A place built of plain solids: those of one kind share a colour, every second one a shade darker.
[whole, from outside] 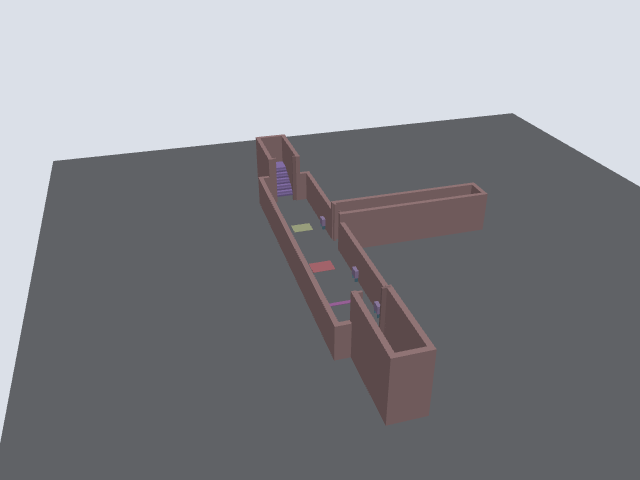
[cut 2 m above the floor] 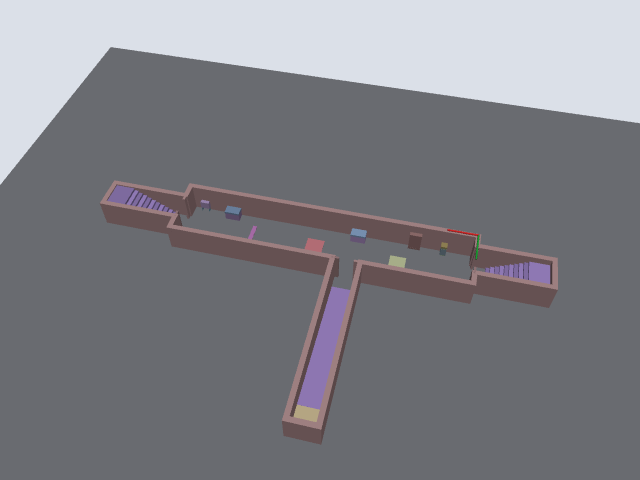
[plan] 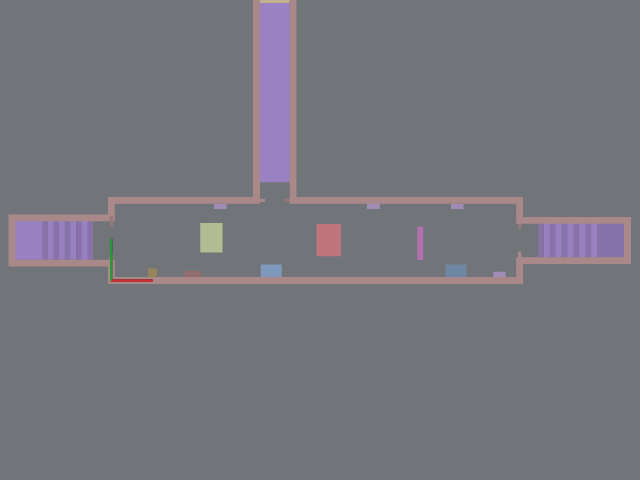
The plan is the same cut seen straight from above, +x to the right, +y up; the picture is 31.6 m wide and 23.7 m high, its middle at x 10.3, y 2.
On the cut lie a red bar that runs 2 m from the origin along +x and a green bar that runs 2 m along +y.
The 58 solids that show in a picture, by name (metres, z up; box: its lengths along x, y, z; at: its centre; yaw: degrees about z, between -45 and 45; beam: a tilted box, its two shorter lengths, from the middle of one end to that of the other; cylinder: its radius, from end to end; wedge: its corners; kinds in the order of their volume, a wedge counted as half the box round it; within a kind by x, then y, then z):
{
 "wall_1": {"box": [0.34, 2.58, 3.98], "at": [-4.92, 1.98, 1.94]},
 "wall_2": {"box": [5.25, 0.34, 3.98], "at": [-2.46, 0.86, 1.94]},
 "wall_3": {"box": [5.25, 0.34, 3.98], "at": [-2.46, 3.1, 1.94]},
 "wall_4": {"box": [0.34, 1.2, 2.43], "at": [0.0, 0.43, 1.16]},
 "wall_5": {"box": [0.16, 0.53, 3.98], "at": [0.0, 1.04, 1.94]},
 "wall_6": {"box": [0.16, 0.53, 3.98], "at": [0.0, 2.91, 1.94]},
 "wall_7": {"box": [0.34, 1.2, 2.43], "at": [0.0, 3.52, 1.16]},
 "wall_8": {"box": [7.51, 0.34, 2.43], "at": [3.58, 3.96, 1.16]},
 "wall_9": {"box": [0.34, 11.59, 3.09], "at": [7.17, 9.58, 1.49]},
 "wall_10": {"box": [0.5, 0.16, 3.09], "at": [7.34, 3.96, 1.49]},
 "wall_11": {"box": [2.14, 0.34, 3.09], "at": [8.07, 15.21, 1.49]},
 "wall_12": {"box": [0.5, 0.16, 3.09], "at": [8.8, 3.96, 1.49]},
 "wall_13": {"box": [0.34, 11.59, 3.09], "at": [8.97, 9.58, 1.49]},
 "wall_14": {"box": [20.5, 0.34, 2.43], "at": [10.08, 0.0, 1.16]},
 "wall_15": {"box": [11.53, 0.34, 2.43], "at": [14.56, 3.96, 1.16]},
 "wall_16": {"box": [0.34, 1.32, 2.43], "at": [20.16, 0.49, 1.16]},
 "wall_17": {"box": [0.16, 0.53, 4.34], "at": [20.16, 1.17, 2.12]},
 "wall_18": {"box": [0.16, 0.53, 4.34], "at": [20.16, 2.79, 2.12]},
 "wall_19": {"box": [0.34, 1.32, 2.43], "at": [20.16, 3.46, 1.16]},
 "wall_20": {"box": [5.66, 0.34, 4.34], "at": [22.82, 0.98, 2.12]},
 "wall_21": {"box": [5.66, 0.34, 4.34], "at": [22.82, 2.97, 2.12]},
 "wall_22": {"box": [0.34, 2.33, 4.34], "at": [25.48, 1.98, 2.12]},
 "piece_1": {"box": [1.33, 1.9, 1.6], "at": [-4.08, 1.98, 0.75]},
 "piece_2": {"box": [0.28, 1.9, 1.45], "at": [-3.27, 1.98, 0.67]},
 "piece_3": {"box": [0.28, 1.9, 1.29], "at": [-2.99, 1.98, 0.59]},
 "piece_4": {"box": [0.28, 1.9, 1.14], "at": [-2.72, 1.98, 0.52]},
 "piece_5": {"box": [0.28, 1.9, 0.98], "at": [-2.44, 1.98, 0.44]},
 "piece_6": {"box": [0.28, 1.9, 0.82], "at": [-2.16, 1.98, 0.36]},
 "piece_7": {"box": [0.28, 1.9, 0.67], "at": [-1.88, 1.98, 0.28]},
 "piece_8": {"box": [0.28, 1.9, 0.52], "at": [-1.6, 1.98, 0.21]},
 "piece_9": {"box": [0.28, 1.9, 0.36], "at": [-1.32, 1.98, 0.13]},
 "piece_10": {"box": [0.28, 1.9, 0.2], "at": [-1.04, 1.98, 0.05]},
 "piece_11": {"wedge": [[7.34, 4.86, -0.05], [7.34, 4.86, 0.0], [7.34, 13.71, -0.05], [7.34, 13.71, 0.66], [8.8, 4.86, -0.05], [8.8, 4.86, 0.0], [8.8, 13.71, -0.05], [8.8, 13.71, 0.66]]},
 "piece_12": {"box": [0.29, 1.65, 0.22], "at": [21.21, 1.98, 0.06]},
 "piece_13": {"box": [0.29, 1.65, 0.4], "at": [21.5, 1.98, 0.15]},
 "piece_14": {"box": [0.29, 1.65, 0.57], "at": [21.79, 1.98, 0.24]},
 "piece_15": {"box": [0.29, 1.65, 0.75], "at": [22.08, 1.98, 0.32]},
 "piece_16": {"box": [0.29, 1.65, 0.92], "at": [22.38, 1.98, 0.41]},
 "piece_17": {"box": [0.29, 1.65, 1.09], "at": [22.67, 1.98, 0.5]},
 "piece_18": {"box": [0.29, 1.65, 1.27], "at": [22.96, 1.98, 0.58]},
 "piece_19": {"box": [0.29, 1.65, 1.44], "at": [23.25, 1.98, 0.67]},
 "piece_20": {"box": [0.29, 1.65, 1.62], "at": [23.54, 1.98, 0.76]},
 "piece_21": {"box": [0.29, 1.65, 1.79], "at": [23.84, 1.98, 0.84]},
 "piece_22": {"box": [1.33, 1.65, 1.96], "at": [24.65, 1.98, 0.93]},
 "landing_1": {"box": [1.46, 1.35, 0.71], "at": [8.07, 14.36, 0.3]},
 "gritbin_passage_body_1": {"box": [1.02, 0.59, 0.67], "at": [7.89, 0.48, 0.28]},
 "gritbin_passage_body_2": {"box": [1.02, 0.59, 0.67], "at": [17.02, 0.48, 0.28]},
 "firebox_passage_box_1": {"box": [0.62, 0.26, 0.56], "at": [5.37, 3.65, 0.58]},
 "firebox_passage_box_2": {"box": [0.62, 0.26, 0.56], "at": [12.94, 3.65, 0.58]},
 "firebox_passage_box_3": {"box": [0.62, 0.26, 0.56], "at": [17.08, 3.65, 0.58]},
 "firebox_passage_box_4": {"box": [0.62, 0.26, 0.56], "at": [19.17, 0.3, 0.58]},
 "cabinet_passage_body_1": {"box": [0.82, 0.28, 1.28], "at": [4.01, 0.32, 0.76]},
 "gritbin_passage_lid_1": {"box": [1.05, 0.62, 0.15], "at": [7.89, 0.48, 0.65]},
 "gritbin_passage_lid_2": {"box": [1.05, 0.62, 0.15], "at": [17.02, 0.48, 0.65]},
 "sheet_1": {"box": [1.2, 1.6, 0.07], "at": [10.73, 1.99, -0.02]},
 "mat_1": {"box": [1.11, 1.47, 0.07], "at": [4.93, 2.11, -0.01]},
 "cablecover_1": {"box": [0.29, 1.65, 0.09], "at": [15.25, 1.84, -0.01]},
 "bin_passage_lid_1": {"box": [0.42, 0.42, 0.12], "at": [2.03, 0.38, 0.86]}
}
